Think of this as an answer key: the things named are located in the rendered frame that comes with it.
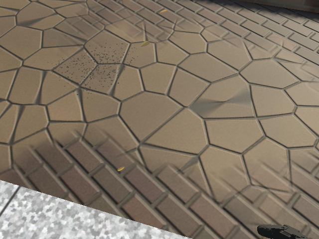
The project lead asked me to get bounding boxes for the right robot hand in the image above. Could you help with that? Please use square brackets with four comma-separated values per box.
[257, 224, 312, 239]

